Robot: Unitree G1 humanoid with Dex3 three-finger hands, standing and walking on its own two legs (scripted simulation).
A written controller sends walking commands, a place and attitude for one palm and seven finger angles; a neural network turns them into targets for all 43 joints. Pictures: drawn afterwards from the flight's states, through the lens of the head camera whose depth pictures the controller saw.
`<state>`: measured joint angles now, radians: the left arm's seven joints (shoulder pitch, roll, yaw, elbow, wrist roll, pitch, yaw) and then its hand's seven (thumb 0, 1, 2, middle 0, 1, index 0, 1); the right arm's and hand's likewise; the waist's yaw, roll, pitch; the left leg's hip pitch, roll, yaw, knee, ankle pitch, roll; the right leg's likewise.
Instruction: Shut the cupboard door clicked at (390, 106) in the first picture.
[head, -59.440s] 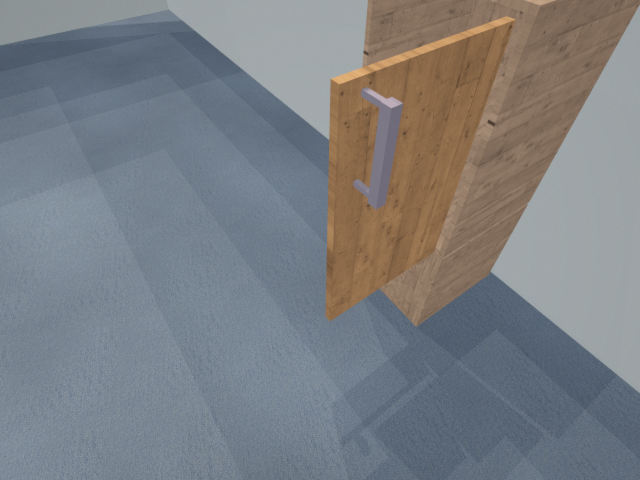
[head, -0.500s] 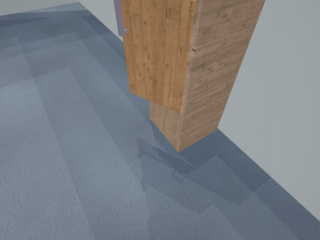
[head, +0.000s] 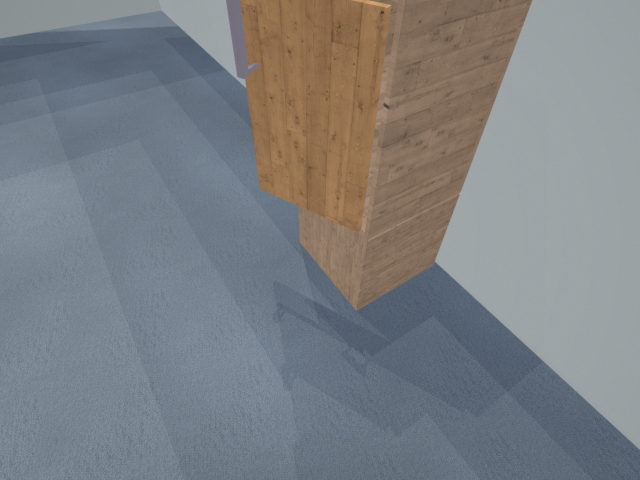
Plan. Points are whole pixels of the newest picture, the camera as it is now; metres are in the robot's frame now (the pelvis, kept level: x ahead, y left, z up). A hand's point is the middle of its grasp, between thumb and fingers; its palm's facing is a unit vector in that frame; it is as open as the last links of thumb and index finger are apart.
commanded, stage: walk to a spot facing it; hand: left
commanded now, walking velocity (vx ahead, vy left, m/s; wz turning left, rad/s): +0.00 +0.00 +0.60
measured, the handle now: (244, 34) +0.96 +0.22 +0.14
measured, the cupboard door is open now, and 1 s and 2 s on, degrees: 25 25 25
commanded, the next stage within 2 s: none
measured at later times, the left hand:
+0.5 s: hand out of the picture +0.03 +0.26 -0.17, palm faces +0.28 -0.92 -0.27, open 7.4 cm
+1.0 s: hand out of the picture -0.05 +0.14 -0.15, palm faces +0.58 -0.77 -0.29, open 7.4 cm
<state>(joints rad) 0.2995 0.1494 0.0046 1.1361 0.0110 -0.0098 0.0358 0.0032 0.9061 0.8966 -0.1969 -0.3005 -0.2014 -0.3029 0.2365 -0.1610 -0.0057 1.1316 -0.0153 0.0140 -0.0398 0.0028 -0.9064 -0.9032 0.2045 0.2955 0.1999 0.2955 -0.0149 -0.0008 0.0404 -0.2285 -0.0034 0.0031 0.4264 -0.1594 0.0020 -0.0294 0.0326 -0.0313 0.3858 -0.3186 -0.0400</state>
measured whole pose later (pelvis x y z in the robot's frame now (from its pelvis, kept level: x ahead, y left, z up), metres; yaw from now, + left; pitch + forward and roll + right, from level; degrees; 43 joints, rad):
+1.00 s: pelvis +0.02 -0.05 +0.00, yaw +37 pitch +0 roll +3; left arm 0.24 0.17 0.04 0.90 0.03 0.01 0.03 0.01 0.90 0.90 -0.20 -0.30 -0.20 -0.30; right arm 0.18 -0.25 -0.09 0.94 -0.02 0.10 0.02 0.01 -0.91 -0.90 0.20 0.30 0.20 0.30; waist -0.03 0.01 0.12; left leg -0.47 0.01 -0.02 1.06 -0.42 -0.07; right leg -0.19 -0.09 -0.16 0.51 -0.31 -0.03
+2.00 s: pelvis +0.16 +0.10 +0.00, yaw +72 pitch +0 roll +0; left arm 0.33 0.17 0.06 0.98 0.03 -0.07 0.01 0.00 0.93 0.90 -0.20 -0.30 -0.20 -0.30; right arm 0.19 -0.22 -0.08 0.97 -0.03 0.04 0.04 0.01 -0.91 -0.90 0.20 0.29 0.19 0.29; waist -0.02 0.02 0.07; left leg -0.62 0.09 0.04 1.02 -0.20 -0.01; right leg -0.05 -0.08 -0.31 0.34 -0.28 0.00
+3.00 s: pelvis +0.25 +0.47 +0.00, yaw +71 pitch +1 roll +0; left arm 0.24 0.17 0.07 1.00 0.02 -0.01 0.01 0.00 0.93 0.90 -0.20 -0.30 -0.20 -0.30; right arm 0.15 -0.17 -0.05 0.98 -0.02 0.02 -0.02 0.00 -0.91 -0.90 0.20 0.30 0.20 0.30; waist 0.00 0.02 0.08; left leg -0.54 0.07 -0.01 1.01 -0.35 -0.07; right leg -0.27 0.07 0.00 0.40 -0.16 -0.07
